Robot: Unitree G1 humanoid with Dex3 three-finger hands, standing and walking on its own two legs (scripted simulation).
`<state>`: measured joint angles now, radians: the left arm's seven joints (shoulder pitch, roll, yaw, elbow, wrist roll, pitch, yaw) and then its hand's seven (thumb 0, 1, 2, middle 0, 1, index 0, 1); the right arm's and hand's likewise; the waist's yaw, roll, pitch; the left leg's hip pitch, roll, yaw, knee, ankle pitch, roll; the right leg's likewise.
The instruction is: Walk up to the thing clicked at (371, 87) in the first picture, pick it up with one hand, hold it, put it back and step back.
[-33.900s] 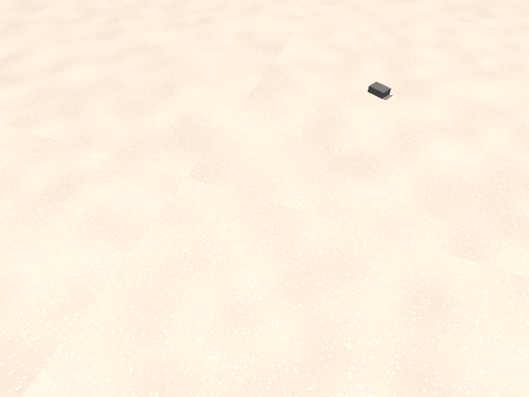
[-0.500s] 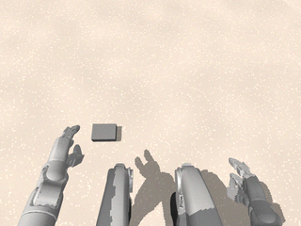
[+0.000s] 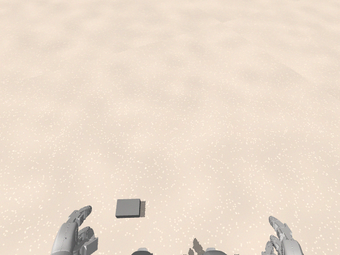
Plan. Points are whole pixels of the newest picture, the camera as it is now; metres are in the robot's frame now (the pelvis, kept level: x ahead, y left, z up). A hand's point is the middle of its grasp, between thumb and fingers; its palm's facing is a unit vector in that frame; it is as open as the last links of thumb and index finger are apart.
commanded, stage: home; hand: left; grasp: from above
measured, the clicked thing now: (128, 208) +0.45 +0.22 -0.68
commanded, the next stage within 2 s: none
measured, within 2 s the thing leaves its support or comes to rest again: neither
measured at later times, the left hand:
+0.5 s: hand out of the picture +0.16 +0.18 -0.03, palm faces +0.07 -0.98 -0.19, open 7.4 cm
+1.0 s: hand (90, 253) +0.16 +0.18 -0.03, palm faces +0.06 -0.98 -0.19, open 7.4 cm
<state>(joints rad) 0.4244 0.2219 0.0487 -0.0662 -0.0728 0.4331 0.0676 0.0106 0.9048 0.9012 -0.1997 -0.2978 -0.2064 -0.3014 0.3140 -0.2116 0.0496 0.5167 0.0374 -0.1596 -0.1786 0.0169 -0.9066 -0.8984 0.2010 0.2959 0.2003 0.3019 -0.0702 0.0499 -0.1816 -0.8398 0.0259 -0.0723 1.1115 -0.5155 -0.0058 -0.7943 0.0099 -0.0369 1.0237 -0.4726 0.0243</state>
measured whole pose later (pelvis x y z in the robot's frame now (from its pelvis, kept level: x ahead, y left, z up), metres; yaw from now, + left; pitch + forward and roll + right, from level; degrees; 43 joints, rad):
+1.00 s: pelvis +0.00 +0.00 +0.02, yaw +1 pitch +9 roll -3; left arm 0.50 0.22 0.03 -0.12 -0.05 0.45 0.01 0.01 0.91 0.90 -0.20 -0.30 -0.21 -0.30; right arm 0.30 -0.22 0.04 0.54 0.01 -0.25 -0.19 0.02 -0.91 -0.90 0.20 0.30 0.20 0.30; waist -0.04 0.05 -0.16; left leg -0.69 0.02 -0.07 1.02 -0.49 -0.01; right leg -0.65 0.00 -0.03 0.94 -0.45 0.03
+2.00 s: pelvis +0.01 +0.00 +0.01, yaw +1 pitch +10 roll -3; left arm 0.51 0.23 0.03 -0.14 -0.05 0.45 0.02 0.01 0.91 0.90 -0.20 -0.30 -0.21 -0.30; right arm 0.30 -0.22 0.04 0.52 0.01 -0.23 -0.18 0.02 -0.91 -0.90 0.20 0.30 0.20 0.30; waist -0.04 0.05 -0.16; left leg -0.70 0.02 -0.07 1.04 -0.50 0.00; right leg -0.66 0.00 -0.03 0.95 -0.46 0.03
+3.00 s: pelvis -0.01 +0.01 +0.08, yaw +1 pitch -6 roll +0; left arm 0.18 0.28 0.04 1.12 0.03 0.01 0.03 0.01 0.91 0.90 -0.20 -0.30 -0.21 -0.30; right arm 0.16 -0.28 -0.04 1.09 -0.03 0.00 -0.02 0.01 -0.91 -0.90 0.20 0.30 0.20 0.30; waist 0.02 0.01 0.07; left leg -0.12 -0.03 -0.02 0.41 -0.20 0.02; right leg -0.10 -0.05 0.00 0.39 -0.19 0.05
